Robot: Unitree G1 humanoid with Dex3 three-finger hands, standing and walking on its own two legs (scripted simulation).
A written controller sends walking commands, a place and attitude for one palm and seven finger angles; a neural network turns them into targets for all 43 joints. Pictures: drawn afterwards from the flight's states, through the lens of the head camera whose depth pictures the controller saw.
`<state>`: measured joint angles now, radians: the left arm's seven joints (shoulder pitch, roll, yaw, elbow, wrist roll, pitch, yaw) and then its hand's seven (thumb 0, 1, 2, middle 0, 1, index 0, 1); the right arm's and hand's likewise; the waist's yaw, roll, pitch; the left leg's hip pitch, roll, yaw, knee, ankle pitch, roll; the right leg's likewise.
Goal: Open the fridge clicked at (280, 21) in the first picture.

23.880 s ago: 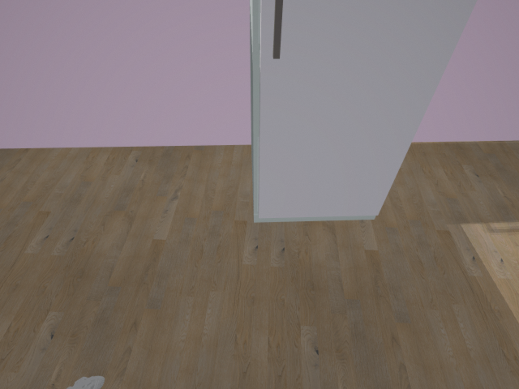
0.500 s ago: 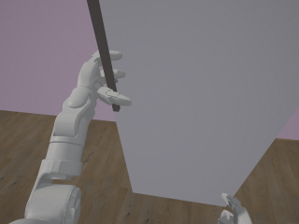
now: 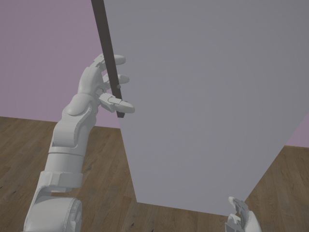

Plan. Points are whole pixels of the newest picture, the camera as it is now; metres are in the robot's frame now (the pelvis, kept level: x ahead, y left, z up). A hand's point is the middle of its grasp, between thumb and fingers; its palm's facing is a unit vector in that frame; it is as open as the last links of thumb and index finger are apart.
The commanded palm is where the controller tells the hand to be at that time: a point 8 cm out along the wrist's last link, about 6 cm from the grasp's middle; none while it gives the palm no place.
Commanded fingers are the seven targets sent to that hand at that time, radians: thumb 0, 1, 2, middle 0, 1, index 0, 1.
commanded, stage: grip the handle and tug to test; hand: left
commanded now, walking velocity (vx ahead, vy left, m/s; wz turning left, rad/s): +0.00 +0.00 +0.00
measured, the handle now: (113, 62) +0.44 +0.13 +0.26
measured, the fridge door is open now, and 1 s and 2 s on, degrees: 0 0 13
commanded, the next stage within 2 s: pull the door a little, standing still in 1.34 s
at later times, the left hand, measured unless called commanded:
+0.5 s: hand (117, 86) +0.38 +0.11 +0.23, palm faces -0.06 -1.00 -0.03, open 7.7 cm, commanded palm +0.35 +0.16 +0.23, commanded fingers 0.00 0.90 0.90 -0.45 -1.40 -0.45 -1.40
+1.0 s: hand (118, 86) +0.38 +0.11 +0.23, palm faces -0.04 -1.00 -0.03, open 5.8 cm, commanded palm +0.34 +0.15 +0.23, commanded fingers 0.00 0.90 0.90 -0.45 -1.40 -0.45 -1.40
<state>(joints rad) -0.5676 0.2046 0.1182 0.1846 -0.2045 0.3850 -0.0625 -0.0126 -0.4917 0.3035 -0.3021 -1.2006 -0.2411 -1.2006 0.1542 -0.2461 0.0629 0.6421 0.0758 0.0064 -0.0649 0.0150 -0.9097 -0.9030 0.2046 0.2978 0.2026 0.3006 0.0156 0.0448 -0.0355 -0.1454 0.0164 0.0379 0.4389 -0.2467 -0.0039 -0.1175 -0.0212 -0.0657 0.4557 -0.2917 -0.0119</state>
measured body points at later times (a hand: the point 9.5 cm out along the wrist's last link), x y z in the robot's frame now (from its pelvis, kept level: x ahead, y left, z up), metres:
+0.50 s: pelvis +0.00 +0.00 +0.00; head -0.03 -0.02 +0.45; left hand +0.37 +0.17 +0.24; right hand +0.17 -0.22 -0.09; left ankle +0.00 +0.12 -0.74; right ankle -0.03 -0.11 -0.74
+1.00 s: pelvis +0.01 +0.00 +0.00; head -0.02 -0.02 +0.45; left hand +0.37 +0.17 +0.24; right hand +0.20 -0.22 -0.09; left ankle +0.00 +0.12 -0.74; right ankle -0.03 -0.11 -0.74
